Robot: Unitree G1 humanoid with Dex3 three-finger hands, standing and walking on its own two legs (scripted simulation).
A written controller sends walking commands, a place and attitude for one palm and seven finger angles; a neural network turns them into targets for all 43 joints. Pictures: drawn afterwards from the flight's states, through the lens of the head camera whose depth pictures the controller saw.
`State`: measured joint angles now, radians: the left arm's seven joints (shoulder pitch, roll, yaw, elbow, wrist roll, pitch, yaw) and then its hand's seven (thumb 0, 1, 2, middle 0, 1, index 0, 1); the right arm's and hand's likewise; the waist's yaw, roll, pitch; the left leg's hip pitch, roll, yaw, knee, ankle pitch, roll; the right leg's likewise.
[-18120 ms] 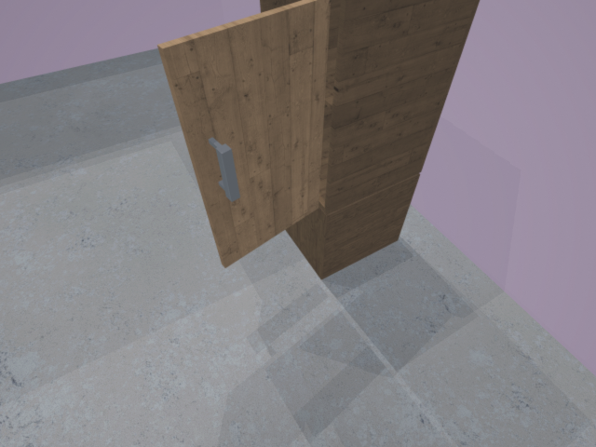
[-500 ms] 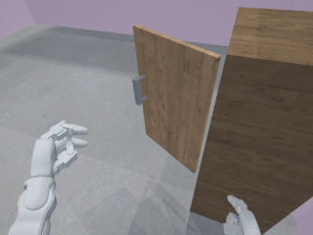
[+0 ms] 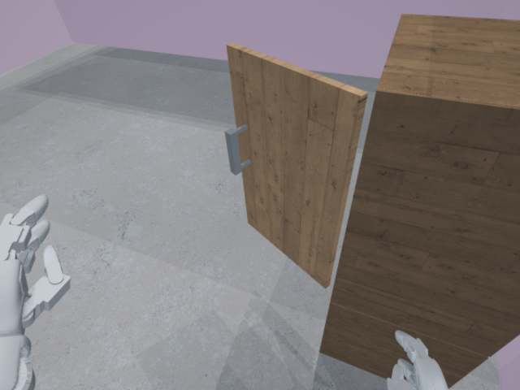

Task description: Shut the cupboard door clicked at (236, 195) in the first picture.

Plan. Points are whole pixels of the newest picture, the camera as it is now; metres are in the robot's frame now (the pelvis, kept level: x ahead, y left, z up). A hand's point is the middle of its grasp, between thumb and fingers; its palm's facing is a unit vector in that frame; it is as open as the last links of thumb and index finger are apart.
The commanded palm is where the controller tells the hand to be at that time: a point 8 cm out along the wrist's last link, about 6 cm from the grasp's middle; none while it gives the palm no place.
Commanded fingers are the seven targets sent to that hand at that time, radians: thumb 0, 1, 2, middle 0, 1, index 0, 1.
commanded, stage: draw the hand back to the body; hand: left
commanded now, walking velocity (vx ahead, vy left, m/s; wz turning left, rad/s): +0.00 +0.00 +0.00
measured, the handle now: (239, 149) +0.67 +0.15 +0.00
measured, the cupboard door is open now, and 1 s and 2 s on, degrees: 65 65 65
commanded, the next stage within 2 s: step back with the hand held close in 0.14 s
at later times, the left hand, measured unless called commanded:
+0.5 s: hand (69, 276) +0.20 +0.27 +0.14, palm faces +0.37 -0.80 -0.48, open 7.4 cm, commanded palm +0.14 +0.31 +0.17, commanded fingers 0.00 0.90 0.90 -0.20 -0.30 -0.20 -0.30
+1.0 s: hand (15, 330) +0.13 +0.29 +0.14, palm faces +0.47 -0.77 -0.44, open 7.4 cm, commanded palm +0.06 +0.32 +0.17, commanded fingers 0.00 0.90 0.90 -0.20 -0.30 -0.20 -0.30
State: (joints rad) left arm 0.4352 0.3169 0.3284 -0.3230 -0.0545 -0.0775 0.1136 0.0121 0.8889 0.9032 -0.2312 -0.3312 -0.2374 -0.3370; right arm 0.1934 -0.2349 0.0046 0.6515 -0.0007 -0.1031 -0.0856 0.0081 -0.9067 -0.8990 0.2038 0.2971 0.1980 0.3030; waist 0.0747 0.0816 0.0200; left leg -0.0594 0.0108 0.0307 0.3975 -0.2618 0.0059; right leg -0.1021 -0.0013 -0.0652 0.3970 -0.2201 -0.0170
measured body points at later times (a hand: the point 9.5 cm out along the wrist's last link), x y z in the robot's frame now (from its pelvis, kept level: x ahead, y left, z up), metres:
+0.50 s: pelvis -0.01 +0.02 +0.00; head +0.00 +0.00 +0.45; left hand +0.17 +0.31 +0.17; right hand +0.15 -0.24 -0.10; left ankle -0.02 +0.12 -0.74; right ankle +0.00 -0.11 -0.74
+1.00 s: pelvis -0.08 +0.02 -0.03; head -0.07 +0.03 +0.42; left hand +0.10 +0.33 +0.17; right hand +0.09 -0.21 -0.10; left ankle -0.02 +0.11 -0.74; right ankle +0.00 -0.11 -0.74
